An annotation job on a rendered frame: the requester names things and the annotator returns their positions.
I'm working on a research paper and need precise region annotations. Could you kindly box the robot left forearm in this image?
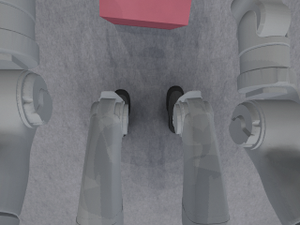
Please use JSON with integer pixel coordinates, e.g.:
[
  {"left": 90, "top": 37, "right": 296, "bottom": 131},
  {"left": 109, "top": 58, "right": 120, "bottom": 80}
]
[{"left": 0, "top": 0, "right": 40, "bottom": 69}]

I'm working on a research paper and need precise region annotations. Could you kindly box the left robot foot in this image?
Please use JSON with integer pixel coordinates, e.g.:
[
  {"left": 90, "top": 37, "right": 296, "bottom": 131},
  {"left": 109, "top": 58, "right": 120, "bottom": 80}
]
[{"left": 114, "top": 89, "right": 130, "bottom": 137}]

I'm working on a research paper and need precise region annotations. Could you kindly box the left robot upper arm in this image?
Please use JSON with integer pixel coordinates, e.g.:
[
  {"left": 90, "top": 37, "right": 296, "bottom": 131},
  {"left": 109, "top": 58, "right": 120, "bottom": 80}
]
[{"left": 0, "top": 69, "right": 53, "bottom": 225}]

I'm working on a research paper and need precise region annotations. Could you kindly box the right robot upper arm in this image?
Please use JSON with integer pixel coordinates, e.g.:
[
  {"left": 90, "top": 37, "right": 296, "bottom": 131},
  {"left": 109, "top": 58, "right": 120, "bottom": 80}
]
[{"left": 229, "top": 99, "right": 300, "bottom": 225}]

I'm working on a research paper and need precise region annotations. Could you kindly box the robot right forearm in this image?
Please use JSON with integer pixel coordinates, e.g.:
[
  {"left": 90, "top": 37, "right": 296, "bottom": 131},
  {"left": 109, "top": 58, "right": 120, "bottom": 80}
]
[{"left": 231, "top": 0, "right": 300, "bottom": 105}]

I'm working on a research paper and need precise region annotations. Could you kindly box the right robot shin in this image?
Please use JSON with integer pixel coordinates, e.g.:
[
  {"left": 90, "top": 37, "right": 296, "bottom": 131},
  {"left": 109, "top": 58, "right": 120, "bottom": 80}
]
[{"left": 172, "top": 90, "right": 214, "bottom": 126}]

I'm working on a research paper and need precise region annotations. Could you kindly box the carton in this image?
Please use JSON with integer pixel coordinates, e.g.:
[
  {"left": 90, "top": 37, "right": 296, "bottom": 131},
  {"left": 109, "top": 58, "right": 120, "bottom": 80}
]
[{"left": 99, "top": 0, "right": 192, "bottom": 30}]

